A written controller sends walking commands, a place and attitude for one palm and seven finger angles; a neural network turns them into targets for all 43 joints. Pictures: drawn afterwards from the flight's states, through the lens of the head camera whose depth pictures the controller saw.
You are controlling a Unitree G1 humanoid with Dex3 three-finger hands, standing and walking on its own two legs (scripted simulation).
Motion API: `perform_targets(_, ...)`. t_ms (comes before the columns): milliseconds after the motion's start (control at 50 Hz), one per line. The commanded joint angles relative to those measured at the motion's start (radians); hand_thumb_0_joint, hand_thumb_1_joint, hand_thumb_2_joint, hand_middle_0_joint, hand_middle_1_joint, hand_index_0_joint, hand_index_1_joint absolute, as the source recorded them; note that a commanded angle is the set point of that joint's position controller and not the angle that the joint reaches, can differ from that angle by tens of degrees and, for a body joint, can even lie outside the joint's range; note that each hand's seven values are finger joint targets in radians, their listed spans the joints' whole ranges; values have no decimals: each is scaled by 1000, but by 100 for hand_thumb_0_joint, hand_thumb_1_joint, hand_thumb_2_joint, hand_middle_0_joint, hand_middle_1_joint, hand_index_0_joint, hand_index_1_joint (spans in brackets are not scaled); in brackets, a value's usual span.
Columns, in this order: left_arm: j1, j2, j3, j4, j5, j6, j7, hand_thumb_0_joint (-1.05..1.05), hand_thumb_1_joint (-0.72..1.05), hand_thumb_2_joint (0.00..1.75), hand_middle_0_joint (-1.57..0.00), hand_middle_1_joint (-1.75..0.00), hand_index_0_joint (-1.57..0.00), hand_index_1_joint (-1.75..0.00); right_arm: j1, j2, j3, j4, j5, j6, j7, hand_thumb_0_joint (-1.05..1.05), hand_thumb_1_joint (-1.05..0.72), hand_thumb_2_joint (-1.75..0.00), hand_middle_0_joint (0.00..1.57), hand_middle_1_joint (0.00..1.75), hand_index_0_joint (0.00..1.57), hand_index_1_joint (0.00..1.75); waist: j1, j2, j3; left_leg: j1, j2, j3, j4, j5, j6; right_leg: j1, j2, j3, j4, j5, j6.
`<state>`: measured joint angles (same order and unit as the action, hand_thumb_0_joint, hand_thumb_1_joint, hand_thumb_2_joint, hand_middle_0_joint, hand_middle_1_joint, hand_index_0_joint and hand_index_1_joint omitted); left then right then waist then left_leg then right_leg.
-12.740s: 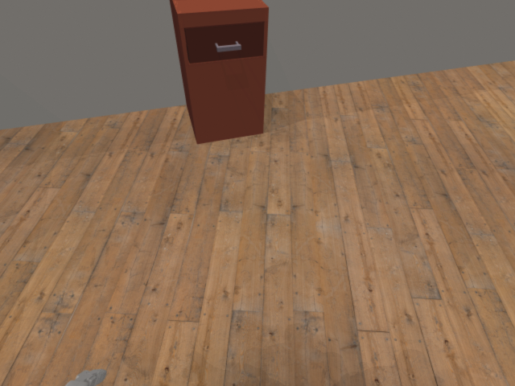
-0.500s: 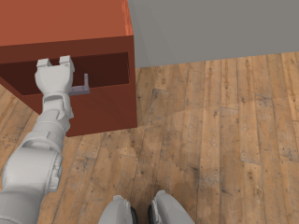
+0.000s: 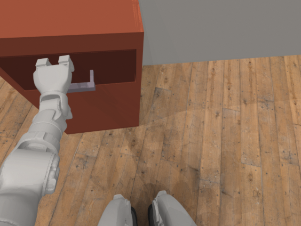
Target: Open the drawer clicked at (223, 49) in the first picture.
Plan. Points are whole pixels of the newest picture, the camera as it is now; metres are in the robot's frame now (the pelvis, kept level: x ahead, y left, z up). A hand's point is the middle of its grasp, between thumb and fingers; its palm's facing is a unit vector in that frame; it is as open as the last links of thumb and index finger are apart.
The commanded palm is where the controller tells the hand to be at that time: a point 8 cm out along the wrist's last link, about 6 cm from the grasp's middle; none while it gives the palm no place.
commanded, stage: move the hooked fingers above the handle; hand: left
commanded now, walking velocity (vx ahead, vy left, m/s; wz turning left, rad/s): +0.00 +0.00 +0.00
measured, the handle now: (75, 81) +0.55 +0.19 -0.07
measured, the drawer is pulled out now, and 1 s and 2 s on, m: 0.00 0.00 0.00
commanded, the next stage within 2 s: none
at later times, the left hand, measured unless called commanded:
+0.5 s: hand (68, 87) +0.51 +0.19 -0.03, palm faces -0.06 -0.05 -1.00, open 13.8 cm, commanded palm +0.49 +0.18 +0.04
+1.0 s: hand (70, 85) +0.51 +0.18 -0.02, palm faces -0.05 -0.05 -1.00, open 13.8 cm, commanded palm +0.49 +0.18 +0.04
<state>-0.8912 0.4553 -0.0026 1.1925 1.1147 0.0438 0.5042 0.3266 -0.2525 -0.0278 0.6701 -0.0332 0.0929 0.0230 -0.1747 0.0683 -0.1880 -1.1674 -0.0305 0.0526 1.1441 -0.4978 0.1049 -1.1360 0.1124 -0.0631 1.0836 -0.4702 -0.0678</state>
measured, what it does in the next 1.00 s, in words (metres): stands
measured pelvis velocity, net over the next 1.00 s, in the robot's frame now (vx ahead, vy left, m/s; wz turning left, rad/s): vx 0.01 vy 0.00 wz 0.00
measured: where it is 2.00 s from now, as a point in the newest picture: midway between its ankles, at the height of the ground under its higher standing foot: outside the picture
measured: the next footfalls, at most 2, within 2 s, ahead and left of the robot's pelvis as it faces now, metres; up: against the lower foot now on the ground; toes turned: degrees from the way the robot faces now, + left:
none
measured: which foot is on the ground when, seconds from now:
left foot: down 0.00-1.00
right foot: down 0.00-1.00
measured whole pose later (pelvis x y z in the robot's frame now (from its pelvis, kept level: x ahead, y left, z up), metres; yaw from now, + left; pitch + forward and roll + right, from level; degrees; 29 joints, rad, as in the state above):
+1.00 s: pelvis +0.01 +0.00 +0.01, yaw +0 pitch +29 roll -3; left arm -0.88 0.42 -0.03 1.20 1.12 0.02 0.50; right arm 0.33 -0.25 -0.02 0.67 -0.03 0.10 0.01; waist -0.18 0.07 -0.20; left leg -1.11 -0.03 0.05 1.11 -0.50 0.10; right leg -1.08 0.12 -0.06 1.05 -0.47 -0.07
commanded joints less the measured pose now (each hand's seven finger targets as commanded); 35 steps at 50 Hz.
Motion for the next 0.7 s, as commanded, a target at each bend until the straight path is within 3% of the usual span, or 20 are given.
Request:
perform_targets(0, -439, 142, -35, -311, -33, -31, -8, 0, -50, 30, -30, -120, -30, -120, 204, -173, -75, -23, 1, -13, -17, 0, -90, -90, 20, 30, 20, 30, -18, 91, -670, 642, 49, -162, -112, 604, -68, 285, -29, 59, -152, 433, 39)
perform_targets(20, -427, 147, -31, -317, -35, -45, -18, 0, -50, 30, -30, -120, -30, -120, 207, -172, -76, -13, 0, -11, -20, 0, -90, -90, 20, 30, 20, 30, -16, 86, -646, 648, 51, -161, -118, 601, -68, 280, -29, 58, -160, 422, 38)
perform_targets(40, -429, 102, -67, -315, -38, -57, -28, 0, -50, 30, -30, -120, -30, -120, 204, -168, -76, -5, -1, -11, -21, 0, -90, -90, 20, 30, 20, 30, -32, 88, -612, 664, 55, -173, -121, 615, -73, 244, -28, 53, -165, 406, 37)
perform_targets(60, -421, 121, -51, -292, -31, -69, -25, 0, -50, 30, -30, -120, -30, -120, 208, -171, -76, 8, 0, -9, -24, 0, -90, -90, 20, 30, 20, 30, -32, 75, -562, 642, 56, -174, -125, 574, -72, 218, -27, 52, -172, 371, 37)
perform_targets(80, -416, 78, -90, -258, -22, -71, -23, 0, -50, 30, -30, -120, -30, -120, 208, -166, -73, 17, -1, -7, -26, 0, -90, -90, 20, 30, 20, 30, -44, 60, -488, 615, 55, -177, -134, 545, -73, 192, -27, 44, -176, 340, 33)
perform_targets(120, -408, 39, -113, -216, -11, -73, -8, 0, -50, 30, -30, -120, -30, -120, 207, -161, -71, 26, -3, -5, -22, 0, -90, -90, 20, 30, 20, 30, -48, 61, -410, 581, 51, -177, -144, 499, -75, 152, -25, 37, -183, 292, 27)
perform_targets(160, -431, 51, -100, -190, 4, -71, 13, 0, -50, 30, -30, -120, -30, -120, 203, -159, -69, 28, -5, -2, -18, 0, -90, -90, 20, 30, 20, 30, -44, 101, -395, 591, 55, -188, -146, 516, -87, 110, -27, 33, -170, 277, 22)
perform_targets(220, -406, 75, -69, -89, 7, -25, 43, 0, -50, 30, -30, -120, -30, -120, 197, -164, -60, 18, -10, 7, -12, 0, -90, -90, 20, 30, 20, 30, -40, 73, -350, 530, 50, -182, -150, 485, -93, 101, -25, 25, -160, 250, 16)
perform_targets(280, -424, 106, -44, -73, 11, 12, 64, 0, -50, 30, -30, -120, -30, -120, 190, -168, -54, -3, -13, 12, -6, 0, -90, -90, 20, 30, 20, 30, -30, 83, -406, 521, 50, -177, -141, 506, -94, 122, -26, 25, -136, 271, 16)
perform_targets(340, -410, 173, 14, -110, 10, 26, 63, 0, -50, 30, -30, -120, -30, -120, 184, -175, -55, -28, -16, 16, -8, 0, -90, -90, 20, 30, 20, 30, -3, 81, -522, 548, 52, -172, -125, 575, -93, 188, -27, 33, -114, 338, 20)
perform_targets(360, -429, 159, -6, -142, 12, 23, 59, 0, -50, 30, -30, -120, -30, -120, 188, -172, -55, -36, -13, 16, -8, 0, -90, -90, 20, 30, 20, 30, -8, 98, -557, 563, 53, -168, -120, 595, -91, 203, -27, 37, -115, 364, 24)
perform_targets(420, -417, 205, 25, -193, 9, 15, 51, 0, -50, 30, -30, -120, -30, -120, 189, -176, -56, -41, -8, 14, -14, 0, -90, -90, 20, 30, 20, 30, 7, 75, -592, 563, 54, -162, -124, 589, -82, 261, -27, 46, -123, 392, 28)
perform_targets(460, -432, 164, -3, -248, 5, -4, 44, 0, -50, 30, -30, -120, -30, -120, 191, -172, -65, -40, -5, 11, -16, 0, -90, -90, 20, 30, 20, 30, 1, 96, -625, 632, 67, -190, -123, 630, -92, 230, -28, 42, -126, 384, 32)
perform_targets(480, -447, 125, -29, -260, -2, -12, 40, 0, -50, 30, -30, -120, -30, -120, 193, -170, -70, -28, -6, 8, -16, 0, -90, -90, 20, 30, 20, 30, -16, 83, -609, 643, 70, -189, -122, 626, -90, 220, -28, 40, -137, 378, 34)
perform_targets(500, -433, 142, -15, -261, -2, -19, 39, 0, -50, 30, -30, -120, -30, -120, 196, -172, -72, -24, -5, 8, -17, 0, -90, -90, 20, 30, 20, 30, -9, 75, -599, 633, 68, -187, -123, 603, -87, 225, -28, 43, -141, 368, 34)
perform_targets(520, -433, 118, -40, -243, -1, -18, 37, 0, -50, 30, -30, -120, -30, -120, 194, -171, -71, -17, -4, 8, -18, 0, -90, -90, 20, 30, 20, 30, -27, 65, -559, 621, 66, -184, -129, 576, -85, 214, -27, 44, -153, 356, 34)
perform_targets(540, -456, 125, -34, -254, -8, -24, 37, 0, -50, 30, -30, -120, -30, -120, 197, -170, -72, -7, -5, 4, -20, 0, -90, -90, 20, 30, 20, 30, -31, 69, -556, 626, 67, -187, -132, 579, -84, 209, -29, 44, -153, 353, 33)
perform_targets(580, -457, 66, -81, -243, -5, -25, 36, 0, -50, 30, -30, -120, -30, -120, 201, -166, -76, 4, -4, 4, -18, 0, -90, -90, 20, 30, 20, 30, -37, 103, -518, 647, 69, -198, -140, 576, -95, 164, -28, 35, -158, 319, 30)
perform_targets(620, -441, 49, -93, -217, -10, -17, 36, 0, -50, 30, -30, -120, -30, -120, 201, -165, -74, 12, -6, 6, -14, 0, -90, -90, 20, 30, 20, 30, -36, 106, -484, 640, 63, -187, -146, 562, -94, 164, -26, 34, -171, 310, 27)
perform_targets(680, -427, 13, -119, -158, -17, 3, 27, 0, -50, 30, -30, -120, -30, -120, 203, -161, -71, 18, -5, 11, -12, 0, -90, -90, 20, 30, 20, 30, -53, 75, -422, 607, 57, -177, -151, 537, -88, 160, -25, 34, -183, 309, 26)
